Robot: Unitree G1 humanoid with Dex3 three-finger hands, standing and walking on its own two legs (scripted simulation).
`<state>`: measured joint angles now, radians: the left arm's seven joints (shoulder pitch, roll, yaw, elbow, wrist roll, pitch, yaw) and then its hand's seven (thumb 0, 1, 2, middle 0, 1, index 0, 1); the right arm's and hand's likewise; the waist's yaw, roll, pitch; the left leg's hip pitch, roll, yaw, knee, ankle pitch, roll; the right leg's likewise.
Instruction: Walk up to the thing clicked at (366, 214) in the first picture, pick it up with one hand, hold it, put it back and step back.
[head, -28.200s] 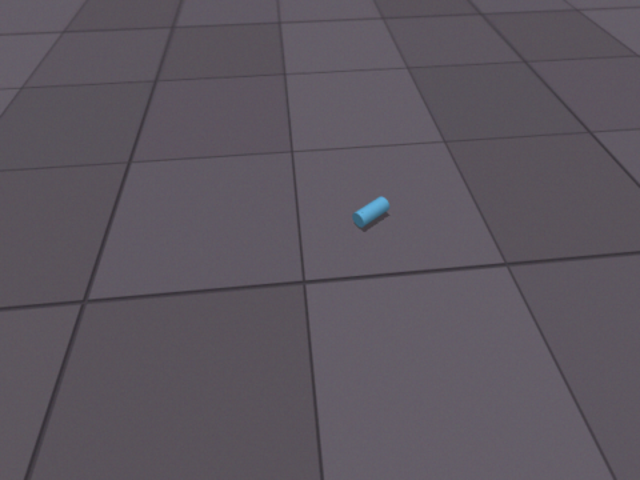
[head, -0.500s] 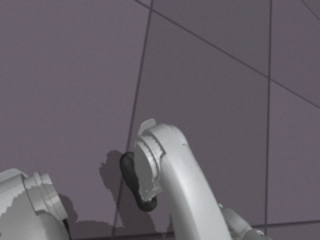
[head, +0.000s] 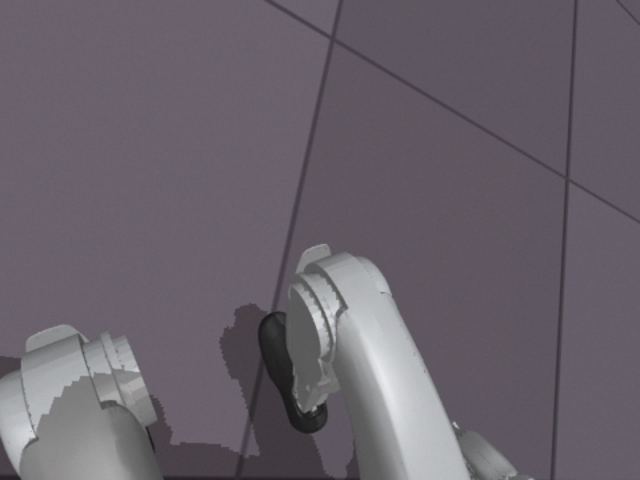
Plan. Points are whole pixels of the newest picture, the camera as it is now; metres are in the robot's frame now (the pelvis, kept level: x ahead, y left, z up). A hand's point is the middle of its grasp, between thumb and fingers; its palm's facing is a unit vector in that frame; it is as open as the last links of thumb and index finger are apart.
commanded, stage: withdraw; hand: left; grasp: from above
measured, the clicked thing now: out of the picture +0.47 +0.35 -0.28
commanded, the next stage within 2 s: home in 0.54 s
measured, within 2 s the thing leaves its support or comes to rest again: neither
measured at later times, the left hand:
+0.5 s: hand out of the picture +0.45 +0.34 -0.07, palm faces -0.48 -0.12 -0.87, open 13.6 cm
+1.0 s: hand out of the picture +0.45 +0.34 -0.12, palm faces -0.28 -0.33 -0.90, open 11.1 cm
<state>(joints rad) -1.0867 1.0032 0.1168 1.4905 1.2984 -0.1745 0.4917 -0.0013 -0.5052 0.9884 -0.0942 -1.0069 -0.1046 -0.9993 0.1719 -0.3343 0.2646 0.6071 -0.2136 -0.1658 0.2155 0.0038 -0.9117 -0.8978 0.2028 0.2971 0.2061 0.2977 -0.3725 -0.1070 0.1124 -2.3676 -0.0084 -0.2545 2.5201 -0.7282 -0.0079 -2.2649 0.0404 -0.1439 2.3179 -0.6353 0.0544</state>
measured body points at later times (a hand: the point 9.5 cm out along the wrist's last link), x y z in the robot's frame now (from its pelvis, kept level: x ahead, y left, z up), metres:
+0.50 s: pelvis -0.02 -0.01 +0.06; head +0.21 +0.09 +0.43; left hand +0.47 +0.34 -0.02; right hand +0.08 -0.28 -0.03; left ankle +0.06 +0.12 -0.28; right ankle +0.12 -0.13 -0.28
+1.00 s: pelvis +0.00 +0.00 +0.03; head +0.23 +0.10 +0.40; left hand +0.46 +0.35 -0.07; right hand +0.06 -0.25 -0.07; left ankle +0.05 +0.12 -0.28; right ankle +0.12 -0.13 -0.28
